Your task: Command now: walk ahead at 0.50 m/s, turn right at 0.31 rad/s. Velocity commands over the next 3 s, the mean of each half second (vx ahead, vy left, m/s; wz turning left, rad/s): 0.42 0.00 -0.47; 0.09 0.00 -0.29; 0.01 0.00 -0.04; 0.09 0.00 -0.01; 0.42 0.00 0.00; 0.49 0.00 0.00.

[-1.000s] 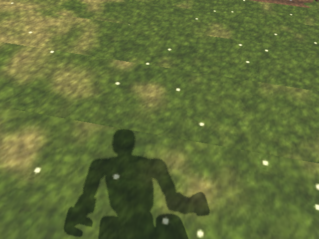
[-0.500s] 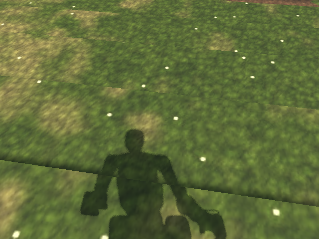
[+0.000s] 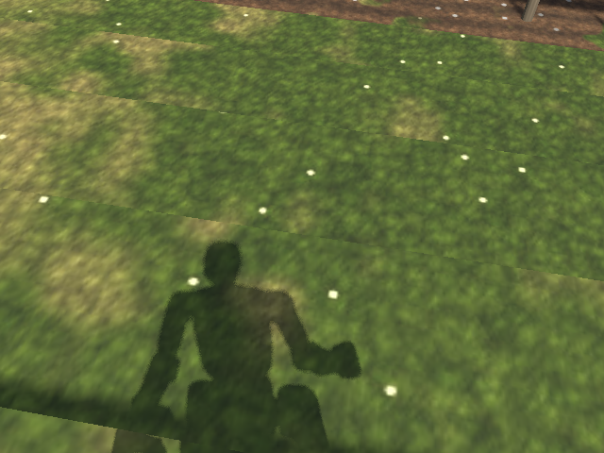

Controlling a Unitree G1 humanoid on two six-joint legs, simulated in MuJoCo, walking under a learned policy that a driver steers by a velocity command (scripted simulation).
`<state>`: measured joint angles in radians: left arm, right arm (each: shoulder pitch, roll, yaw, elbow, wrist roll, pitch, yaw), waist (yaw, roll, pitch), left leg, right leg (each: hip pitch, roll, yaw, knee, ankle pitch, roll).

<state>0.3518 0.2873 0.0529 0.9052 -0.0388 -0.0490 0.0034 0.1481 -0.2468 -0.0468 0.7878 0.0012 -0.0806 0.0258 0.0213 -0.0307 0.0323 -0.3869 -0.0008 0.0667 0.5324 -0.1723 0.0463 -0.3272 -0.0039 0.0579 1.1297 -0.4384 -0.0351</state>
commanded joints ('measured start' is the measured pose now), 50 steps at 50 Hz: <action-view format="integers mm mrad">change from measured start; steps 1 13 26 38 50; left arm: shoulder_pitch -14 -203 -109 -222 -219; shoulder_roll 106 8 117 44 20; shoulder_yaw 40 25 58 2 -1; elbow -79 -186 -291 -331 -297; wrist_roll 0 26 13 60 48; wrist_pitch -11 23 17 69 107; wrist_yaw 8 -30 -35 14 27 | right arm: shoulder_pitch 93 135 45 78 46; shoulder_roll -85 -162 -170 -108 -80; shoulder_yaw -26 -59 -65 -35 1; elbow -1 91 -3 -30 -36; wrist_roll -18 -21 0 -8 7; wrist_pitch -16 -12 33 80 39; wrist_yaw -9 -46 -60 -33 -5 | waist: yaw -46 -62 -21 -43 15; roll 148 77 27 -42 132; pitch -50 14 -125 -189 -112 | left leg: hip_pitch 300 274 -245 -55 142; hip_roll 269 235 56 56 154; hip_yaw -318 97 -161 -139 -249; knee -332 -338 802 675 -141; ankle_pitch -67 391 -289 -68 297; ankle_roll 129 109 -82 -114 58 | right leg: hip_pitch -314 -250 178 45 156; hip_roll -113 -94 -227 -178 10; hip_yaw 73 -47 318 213 125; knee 47 -351 -756 -607 -586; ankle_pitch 144 519 799 993 360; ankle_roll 2 8 -304 -264 -13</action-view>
